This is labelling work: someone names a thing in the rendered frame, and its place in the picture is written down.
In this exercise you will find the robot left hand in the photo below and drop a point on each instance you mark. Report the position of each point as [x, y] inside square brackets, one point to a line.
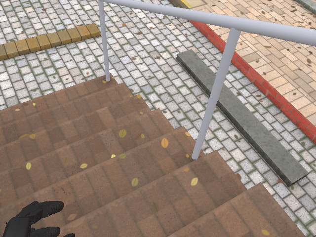
[21, 224]

